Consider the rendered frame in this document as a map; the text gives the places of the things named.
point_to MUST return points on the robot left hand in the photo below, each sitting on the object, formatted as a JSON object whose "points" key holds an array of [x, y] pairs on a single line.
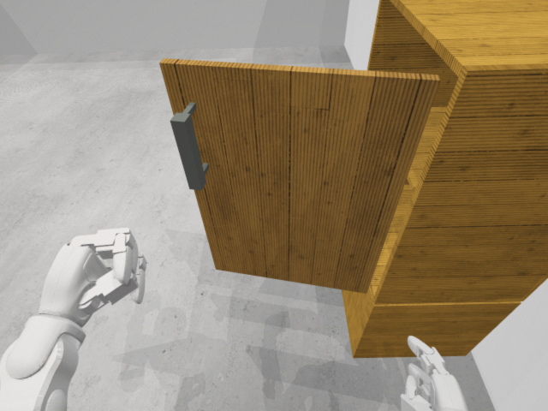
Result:
{"points": [[68, 291]]}

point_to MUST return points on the cupboard door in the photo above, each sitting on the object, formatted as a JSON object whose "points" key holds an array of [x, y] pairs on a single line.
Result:
{"points": [[306, 165]]}

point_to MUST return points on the robot right hand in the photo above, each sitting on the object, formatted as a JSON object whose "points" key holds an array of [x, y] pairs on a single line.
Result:
{"points": [[441, 391]]}

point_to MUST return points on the robot left forearm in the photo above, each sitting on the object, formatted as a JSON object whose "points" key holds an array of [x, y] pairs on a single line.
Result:
{"points": [[36, 369]]}

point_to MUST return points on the handle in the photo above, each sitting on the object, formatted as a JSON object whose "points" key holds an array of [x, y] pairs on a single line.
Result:
{"points": [[183, 130]]}

